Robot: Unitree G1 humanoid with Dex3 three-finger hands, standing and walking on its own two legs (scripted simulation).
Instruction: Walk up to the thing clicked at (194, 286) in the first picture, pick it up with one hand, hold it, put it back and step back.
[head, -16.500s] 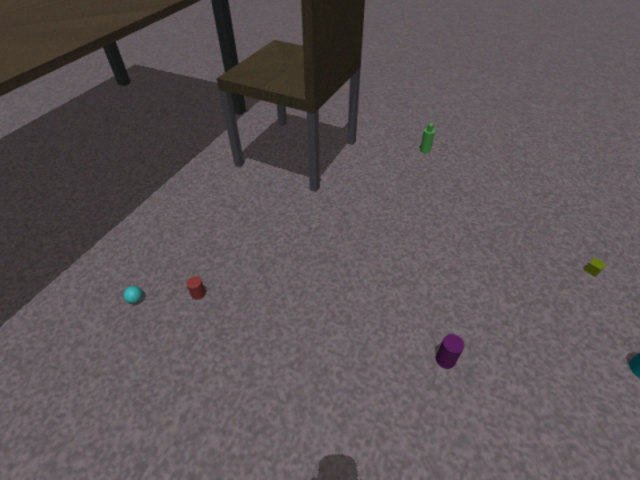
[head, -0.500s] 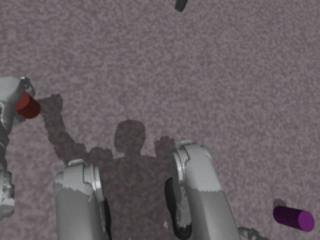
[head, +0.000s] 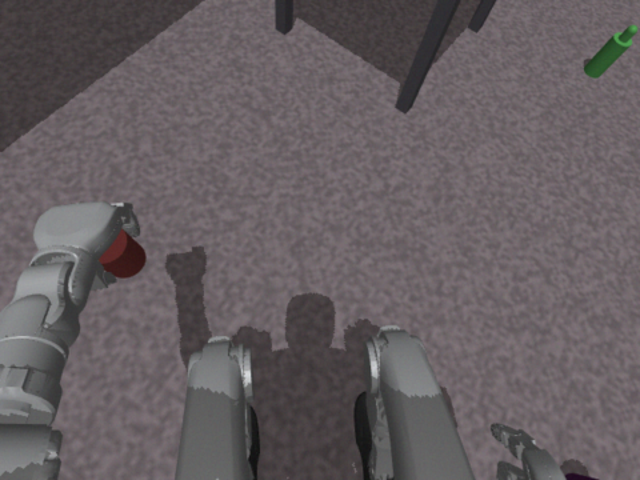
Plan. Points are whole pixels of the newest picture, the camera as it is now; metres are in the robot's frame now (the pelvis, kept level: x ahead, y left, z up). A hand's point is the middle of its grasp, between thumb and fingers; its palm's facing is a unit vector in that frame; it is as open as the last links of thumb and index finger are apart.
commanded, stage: lift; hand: left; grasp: from above
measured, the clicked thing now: (116, 252) +0.43 +0.27 -0.12
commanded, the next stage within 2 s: hold in 0.96 s
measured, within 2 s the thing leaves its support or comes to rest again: neither
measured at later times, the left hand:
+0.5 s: hand (18, 241) +0.36 +0.26 +0.10, palm faces -0.45 -0.10 -0.89, open 8.6 cm
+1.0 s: hand out of the picture +0.37 +0.24 +0.18, palm faces -0.45 -0.10 -0.89, open 8.6 cm
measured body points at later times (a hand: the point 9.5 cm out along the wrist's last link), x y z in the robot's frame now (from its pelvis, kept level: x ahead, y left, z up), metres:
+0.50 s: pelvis +0.03 +0.00 +0.18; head +0.12 +0.01 +0.62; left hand +0.38 +0.26 +0.15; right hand +0.15 -0.26 +0.06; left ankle +0.09 +0.12 -0.44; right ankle +0.10 -0.14 -0.44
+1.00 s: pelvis +0.07 +0.00 +0.26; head +0.12 +0.00 +0.71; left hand +0.39 +0.24 +0.23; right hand +0.17 -0.26 +0.14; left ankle +0.09 +0.12 -0.44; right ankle +0.10 -0.14 -0.44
